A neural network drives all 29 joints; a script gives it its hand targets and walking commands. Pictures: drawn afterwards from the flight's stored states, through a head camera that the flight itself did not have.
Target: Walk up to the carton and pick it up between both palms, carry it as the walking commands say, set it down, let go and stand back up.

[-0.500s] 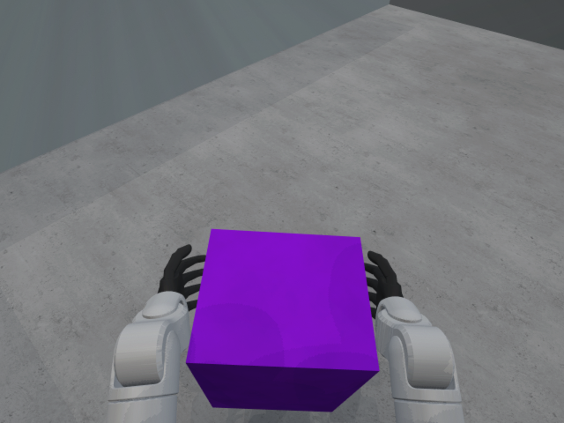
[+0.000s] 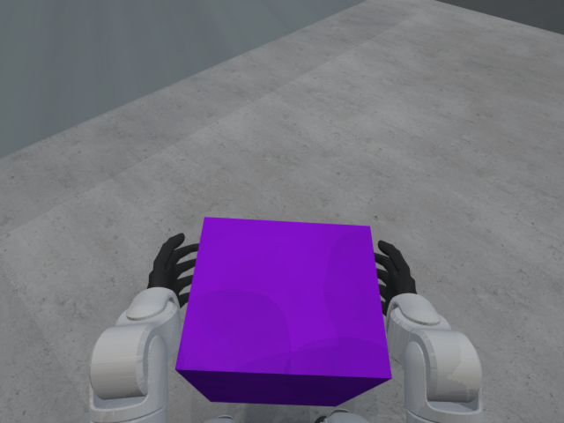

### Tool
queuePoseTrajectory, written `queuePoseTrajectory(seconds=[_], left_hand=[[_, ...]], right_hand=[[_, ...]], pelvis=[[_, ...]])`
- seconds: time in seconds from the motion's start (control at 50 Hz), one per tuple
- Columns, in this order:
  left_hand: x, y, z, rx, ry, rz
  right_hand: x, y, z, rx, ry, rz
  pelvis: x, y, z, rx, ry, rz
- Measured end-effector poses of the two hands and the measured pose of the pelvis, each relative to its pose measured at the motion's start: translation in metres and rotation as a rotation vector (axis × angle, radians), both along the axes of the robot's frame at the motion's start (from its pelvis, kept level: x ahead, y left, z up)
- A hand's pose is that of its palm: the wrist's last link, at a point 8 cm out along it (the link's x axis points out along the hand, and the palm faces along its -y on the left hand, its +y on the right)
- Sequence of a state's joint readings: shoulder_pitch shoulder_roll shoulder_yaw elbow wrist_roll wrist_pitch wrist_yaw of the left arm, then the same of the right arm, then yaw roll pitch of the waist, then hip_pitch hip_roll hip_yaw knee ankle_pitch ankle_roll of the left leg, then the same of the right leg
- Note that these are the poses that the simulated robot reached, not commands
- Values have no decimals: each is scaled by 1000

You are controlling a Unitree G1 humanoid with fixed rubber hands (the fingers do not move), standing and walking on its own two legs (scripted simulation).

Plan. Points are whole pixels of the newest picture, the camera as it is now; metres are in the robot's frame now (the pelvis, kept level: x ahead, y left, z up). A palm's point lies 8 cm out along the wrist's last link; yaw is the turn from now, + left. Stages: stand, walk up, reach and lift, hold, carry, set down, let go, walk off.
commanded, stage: carry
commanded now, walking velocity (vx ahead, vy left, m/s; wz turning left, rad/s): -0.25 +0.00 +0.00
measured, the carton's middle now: (279, 325) +0.24 +0.01 +0.02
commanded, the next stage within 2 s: none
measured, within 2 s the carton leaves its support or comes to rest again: neither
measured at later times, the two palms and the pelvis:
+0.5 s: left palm (158, 379) +0.16 +0.13 +0.10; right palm (435, 387) +0.15 -0.16 +0.09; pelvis -0.10 -0.01 +0.01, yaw +0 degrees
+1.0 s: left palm out of the picture -0.02 +0.13 +0.11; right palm out of the picture -0.01 -0.16 +0.09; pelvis -0.26 -0.03 +0.01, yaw +0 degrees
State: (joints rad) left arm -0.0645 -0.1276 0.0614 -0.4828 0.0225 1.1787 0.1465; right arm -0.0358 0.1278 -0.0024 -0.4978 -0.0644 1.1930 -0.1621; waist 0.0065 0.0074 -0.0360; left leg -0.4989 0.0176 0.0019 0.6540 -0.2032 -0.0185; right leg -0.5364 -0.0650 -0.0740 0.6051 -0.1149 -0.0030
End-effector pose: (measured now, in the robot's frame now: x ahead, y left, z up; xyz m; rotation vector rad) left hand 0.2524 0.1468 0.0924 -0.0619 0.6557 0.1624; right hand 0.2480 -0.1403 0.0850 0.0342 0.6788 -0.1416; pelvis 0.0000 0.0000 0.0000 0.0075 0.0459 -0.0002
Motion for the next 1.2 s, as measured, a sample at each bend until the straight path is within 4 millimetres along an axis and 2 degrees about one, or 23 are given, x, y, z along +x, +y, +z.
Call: queuePoseTrajectory(seconds=[0.16, 0.26, 0.36, 0.44, 0.52, 0.6, 0.66, 0.74, 0.84, 0.9, 0.98, 1.1, 1.2], left_hand=[[-24, 4, -14, -15, -2, -38], [-47, 3, -19, -12, 62, -15], [-70, -5, -10, 16, 18, 27], [-85, -13, 3, 23, 8, 18], [-101, -16, 10, 17, 5, 2], [-119, -13, 12, 6, -34, -16], [-138, -3, 8, -21, -53, -6], [-176, 11, 0, -35, 10, 33], [-219, 16, 3, -23, 44, 75], [-239, 10, 8, -19, 10, 83], [-264, -12, 14, -3, -34, 69], [-304, -46, 14, 33, 30, -13], [-329, -53, 18, 34, -17, -45]], right_hand=[[-35, 4, -9, -12, -2, -40], [-55, 3, -18, -7, 62, -18], [-62, -5, -15, 28, 17, 14], [-82, -13, -5, 39, 10, 3], [-103, -16, 2, 33, 5, -13], [-122, -13, 12, 23, -35, -33], [-137, -3, 16, -3, -52, -22], [-164, 11, 13, -24, 10, 20], [-200, 16, 8, -10, 45, 60], [-218, 9, 10, -2, 10, 67], [-248, -12, 9, 16, -34, 51], [-309, -47, 4, 45, 30, -29], [-338, -54, 13, 43, -17, -59]], pelvis=[[-29, 12, -14, -18, -13, -23], [-47, 4, -6, -38, 14, -6], [-70, -10, -6, -26, 38, -18], [-86, -14, 6, -4, 27, 2], [-102, -14, 11, 17, 34, 5], [-122, -7, 8, -2, 42, 22], [-141, -1, 3, -4, 46, 30], [-166, 1, 10, -24, 26, 22], [-202, -3, 16, -51, 26, 26], [-226, -11, 14, -45, 31, 19], [-257, -27, 8, -24, 38, 4], [-291, -40, 16, -2, 12, 16], [-318, -41, 11, -13, 21, 25]])
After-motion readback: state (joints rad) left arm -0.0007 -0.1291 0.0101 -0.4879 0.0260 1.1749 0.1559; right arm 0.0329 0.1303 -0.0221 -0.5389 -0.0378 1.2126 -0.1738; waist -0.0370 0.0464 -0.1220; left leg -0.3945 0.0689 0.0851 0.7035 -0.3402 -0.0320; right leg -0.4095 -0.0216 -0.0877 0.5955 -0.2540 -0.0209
